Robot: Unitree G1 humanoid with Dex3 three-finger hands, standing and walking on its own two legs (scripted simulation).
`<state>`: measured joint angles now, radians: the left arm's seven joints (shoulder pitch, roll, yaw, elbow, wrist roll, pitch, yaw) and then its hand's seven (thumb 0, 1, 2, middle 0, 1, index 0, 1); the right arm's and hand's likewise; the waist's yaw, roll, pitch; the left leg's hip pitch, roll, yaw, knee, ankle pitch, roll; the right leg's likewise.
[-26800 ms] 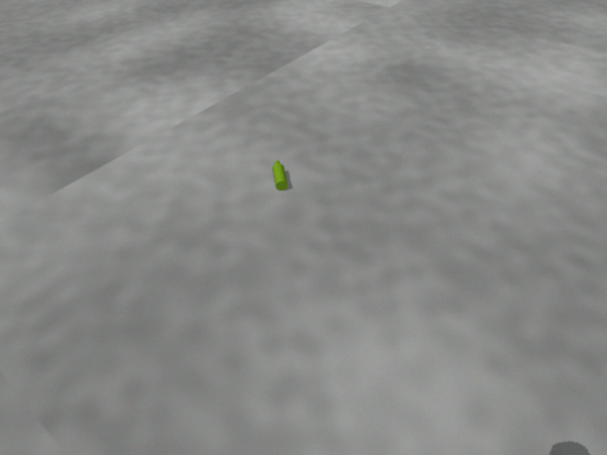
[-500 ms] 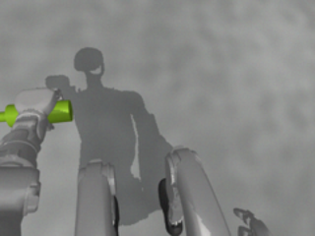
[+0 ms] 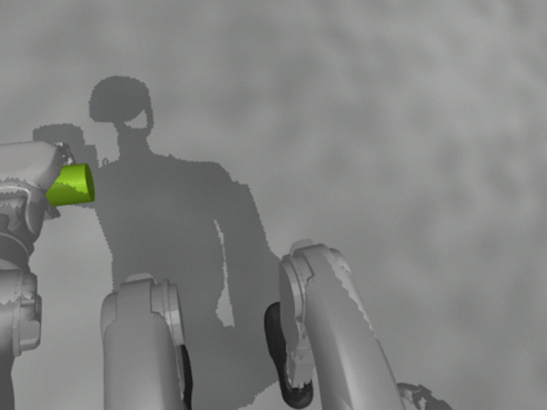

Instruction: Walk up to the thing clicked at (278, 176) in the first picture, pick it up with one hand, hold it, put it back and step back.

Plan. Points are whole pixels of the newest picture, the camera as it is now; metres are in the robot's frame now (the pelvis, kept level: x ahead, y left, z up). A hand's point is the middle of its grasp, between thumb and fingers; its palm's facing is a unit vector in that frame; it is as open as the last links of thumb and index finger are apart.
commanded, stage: crouch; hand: left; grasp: from above
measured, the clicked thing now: (15, 190) +0.47 +0.31 -0.18
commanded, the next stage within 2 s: lower in 0.08 s
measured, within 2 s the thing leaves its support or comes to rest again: neither
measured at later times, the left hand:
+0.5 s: hand (56, 200) +0.46 +0.27 -0.22, palm faces -0.50 -0.06 -0.87, open 8.9 cm
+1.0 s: hand (70, 201) +0.47 +0.26 -0.27, palm faces -0.50 -0.08 -0.86, open 8.9 cm
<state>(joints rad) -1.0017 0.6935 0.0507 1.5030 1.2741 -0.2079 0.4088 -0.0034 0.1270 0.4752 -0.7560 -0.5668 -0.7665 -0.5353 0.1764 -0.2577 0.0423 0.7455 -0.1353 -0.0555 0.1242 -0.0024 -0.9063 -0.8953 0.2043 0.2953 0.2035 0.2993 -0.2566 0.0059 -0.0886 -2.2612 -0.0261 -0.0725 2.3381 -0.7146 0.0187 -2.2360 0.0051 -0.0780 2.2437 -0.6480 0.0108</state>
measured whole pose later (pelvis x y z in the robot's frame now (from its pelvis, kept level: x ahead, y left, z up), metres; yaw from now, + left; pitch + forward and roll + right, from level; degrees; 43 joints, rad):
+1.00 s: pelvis +0.01 +0.00 -0.04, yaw -4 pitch +33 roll -11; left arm -1.04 0.85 0.11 1.65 1.32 -0.25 0.51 0.00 0.16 0.38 -0.80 -0.45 -0.81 -0.42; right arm 0.16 -0.30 0.17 0.70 -0.20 -0.13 0.19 0.00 -0.90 -0.89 0.21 0.30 0.20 0.30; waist -0.34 -0.05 0.05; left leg -2.35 -0.02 -0.14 2.51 -0.75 0.01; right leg -2.31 0.02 -0.15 2.36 -0.65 0.01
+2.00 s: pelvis +0.00 +0.01 -0.05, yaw -8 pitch +29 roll -14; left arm -1.08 1.01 0.12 1.79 1.35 -0.27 0.63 0.00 0.16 0.31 -0.84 -0.40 -0.85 -0.37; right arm 0.11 -0.35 0.27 0.66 -0.25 -0.21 0.24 0.00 -0.91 -0.90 0.20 0.30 0.20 0.30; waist -0.40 -0.13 0.15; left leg -2.34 -0.01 -0.20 2.56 -0.75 0.02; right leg -2.27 0.04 -0.20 2.36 -0.62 0.04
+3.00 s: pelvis +0.00 +0.01 -0.05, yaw -9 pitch +29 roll -16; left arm -1.08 1.04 0.09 1.76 1.31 -0.24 0.62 0.00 -0.21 0.74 -0.34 -0.79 -0.34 -0.78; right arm 0.10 -0.35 0.30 0.63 -0.25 -0.24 0.27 0.00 -0.90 -0.90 0.20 0.30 0.20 0.30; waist -0.40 -0.14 0.16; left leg -2.33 -0.01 -0.22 2.56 -0.76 0.03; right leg -2.26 0.04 -0.21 2.34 -0.63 0.04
